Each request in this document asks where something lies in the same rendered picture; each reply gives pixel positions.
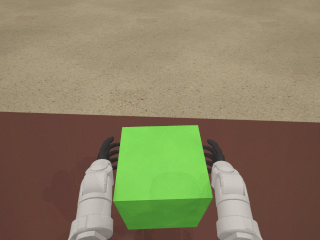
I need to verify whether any robot right hand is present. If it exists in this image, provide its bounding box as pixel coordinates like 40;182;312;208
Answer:
202;139;225;174

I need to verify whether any carton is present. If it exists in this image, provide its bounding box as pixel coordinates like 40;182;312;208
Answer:
113;125;213;230

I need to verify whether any robot left hand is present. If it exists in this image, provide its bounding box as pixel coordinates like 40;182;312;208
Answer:
97;136;120;170

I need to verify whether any robot left forearm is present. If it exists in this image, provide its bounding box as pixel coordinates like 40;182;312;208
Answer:
68;159;114;240

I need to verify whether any robot right forearm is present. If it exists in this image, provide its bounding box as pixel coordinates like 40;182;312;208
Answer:
211;161;263;240

